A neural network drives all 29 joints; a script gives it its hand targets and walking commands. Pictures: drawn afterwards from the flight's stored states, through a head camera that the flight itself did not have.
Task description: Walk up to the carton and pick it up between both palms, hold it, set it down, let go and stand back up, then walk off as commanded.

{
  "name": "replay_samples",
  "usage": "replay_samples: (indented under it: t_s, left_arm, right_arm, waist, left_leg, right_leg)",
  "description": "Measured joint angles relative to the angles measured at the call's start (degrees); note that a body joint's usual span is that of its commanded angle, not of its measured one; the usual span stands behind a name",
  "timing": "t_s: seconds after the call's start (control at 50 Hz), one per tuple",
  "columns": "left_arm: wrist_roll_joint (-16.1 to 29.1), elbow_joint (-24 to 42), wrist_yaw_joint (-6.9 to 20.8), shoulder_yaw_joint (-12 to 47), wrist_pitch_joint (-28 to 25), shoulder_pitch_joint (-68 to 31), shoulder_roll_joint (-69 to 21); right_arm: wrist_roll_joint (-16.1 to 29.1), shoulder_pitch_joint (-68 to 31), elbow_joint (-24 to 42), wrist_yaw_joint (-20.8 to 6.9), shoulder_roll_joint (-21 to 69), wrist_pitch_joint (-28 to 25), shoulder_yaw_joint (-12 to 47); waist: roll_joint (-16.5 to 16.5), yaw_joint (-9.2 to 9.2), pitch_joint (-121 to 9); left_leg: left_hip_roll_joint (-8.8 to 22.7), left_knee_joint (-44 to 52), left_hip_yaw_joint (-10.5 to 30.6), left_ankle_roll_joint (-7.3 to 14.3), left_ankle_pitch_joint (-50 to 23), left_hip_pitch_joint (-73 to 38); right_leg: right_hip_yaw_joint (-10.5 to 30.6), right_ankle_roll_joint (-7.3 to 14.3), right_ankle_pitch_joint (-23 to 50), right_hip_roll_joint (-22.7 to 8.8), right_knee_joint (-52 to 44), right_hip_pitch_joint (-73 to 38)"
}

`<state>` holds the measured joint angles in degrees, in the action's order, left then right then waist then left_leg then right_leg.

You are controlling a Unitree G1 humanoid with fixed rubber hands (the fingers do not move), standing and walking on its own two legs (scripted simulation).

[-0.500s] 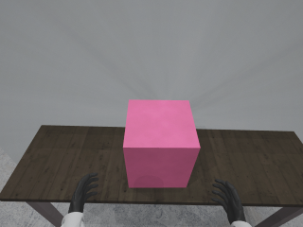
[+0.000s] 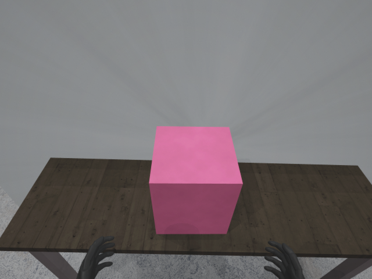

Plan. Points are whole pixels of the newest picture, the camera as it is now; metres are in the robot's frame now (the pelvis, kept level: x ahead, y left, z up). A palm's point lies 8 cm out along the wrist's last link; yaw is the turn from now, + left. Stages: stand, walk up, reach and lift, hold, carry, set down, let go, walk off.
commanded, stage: set down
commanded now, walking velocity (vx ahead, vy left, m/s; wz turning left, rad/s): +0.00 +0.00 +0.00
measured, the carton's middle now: (192, 181) +0.42 +0.02 -0.06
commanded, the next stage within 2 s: let go in 0.62 s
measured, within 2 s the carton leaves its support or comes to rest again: neither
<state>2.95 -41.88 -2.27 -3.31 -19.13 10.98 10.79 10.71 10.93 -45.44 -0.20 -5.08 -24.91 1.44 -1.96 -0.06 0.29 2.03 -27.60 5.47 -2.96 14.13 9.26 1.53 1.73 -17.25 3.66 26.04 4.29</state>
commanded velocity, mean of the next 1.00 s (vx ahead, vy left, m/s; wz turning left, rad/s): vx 0.00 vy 0.00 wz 0.00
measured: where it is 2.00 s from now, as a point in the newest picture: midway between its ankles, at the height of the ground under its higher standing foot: outside the picture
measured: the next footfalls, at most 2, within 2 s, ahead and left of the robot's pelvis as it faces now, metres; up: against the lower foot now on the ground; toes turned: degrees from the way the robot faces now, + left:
none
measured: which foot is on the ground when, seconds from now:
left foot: down 0.00-1.00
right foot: down 0.00-1.00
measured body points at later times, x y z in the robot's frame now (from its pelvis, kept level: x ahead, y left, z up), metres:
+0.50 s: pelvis +0.02 -0.01 +0.00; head +0.00 +0.00 +0.45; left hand +0.18 +0.23 -0.08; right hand +0.18 -0.21 -0.08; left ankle +0.02 +0.16 -0.74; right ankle -0.03 -0.10 -0.74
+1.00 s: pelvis +0.01 -0.01 +0.00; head -0.01 +0.01 +0.45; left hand +0.17 +0.24 -0.09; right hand +0.17 -0.21 -0.09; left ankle +0.02 +0.16 -0.74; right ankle -0.03 -0.10 -0.74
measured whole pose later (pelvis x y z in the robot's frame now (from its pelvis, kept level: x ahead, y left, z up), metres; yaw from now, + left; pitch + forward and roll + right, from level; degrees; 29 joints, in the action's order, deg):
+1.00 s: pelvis +0.01 -0.01 +0.00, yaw +0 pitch -5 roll +0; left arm 3.1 -36.4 1.8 -3.3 1.9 12.2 13.4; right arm 5.0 12.5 -43.6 2.5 -5.1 -13.3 1.5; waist -2.3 -0.1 1.2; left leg 2.0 -24.9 5.3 -3.4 14.1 5.9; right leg 1.5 2.0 -18.0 3.4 24.9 1.7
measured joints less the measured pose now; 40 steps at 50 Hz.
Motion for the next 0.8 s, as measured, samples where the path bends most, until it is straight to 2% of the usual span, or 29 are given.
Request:
replay_samples:
  t_s: [0.24, 0.48, 0.8]
  left_arm:
    - [0.1, 0.6, 0.9, 0.0, 5.3, 0.1, 0.8]
    - [0.1, 3.4, 3.0, 0.0, 10.1, 0.7, 1.2]
    - [0.1, 5.3, 4.1, 0.0, 17.3, 1.2, 2.0]
  right_arm:
    - [-0.1, 0.1, 0.2, 0.1, 0.0, 3.4, 0.0]
    - [-0.3, 0.4, 0.9, 1.8, 0.0, 5.3, 0.0]
    - [-3.4, 1.3, 1.8, 2.6, 0.0, 9.3, 0.0]
  waist:
    - [-0.4, 0.0, 0.0]
    - [-0.4, 0.0, 0.3]
    - [-0.4, 0.0, 0.8]
  left_leg:
    - [0.0, 0.9, -0.1, -0.3, 0.1, -0.3]
    - [0.0, 2.2, -0.1, -0.4, 0.1, -1.5]
    - [0.0, 2.7, -0.1, -0.4, 0.1, -2.9]
  right_leg:
    - [0.0, 0.1, -0.5, -0.1, 0.0, 0.2]
    - [0.0, 0.2, -1.0, -0.2, -0.2, -0.5]
    - [0.0, 0.2, -0.9, -0.2, -0.9, -2.0]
